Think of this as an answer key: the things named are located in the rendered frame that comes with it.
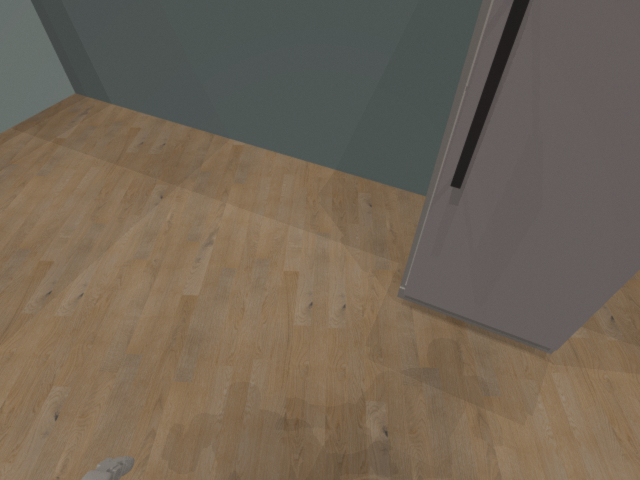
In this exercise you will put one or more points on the handle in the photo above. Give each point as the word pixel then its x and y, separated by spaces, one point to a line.
pixel 508 37

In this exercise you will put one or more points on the fridge door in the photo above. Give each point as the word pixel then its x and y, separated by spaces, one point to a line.
pixel 545 228

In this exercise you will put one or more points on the left robot hand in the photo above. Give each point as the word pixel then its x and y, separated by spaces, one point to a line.
pixel 111 469

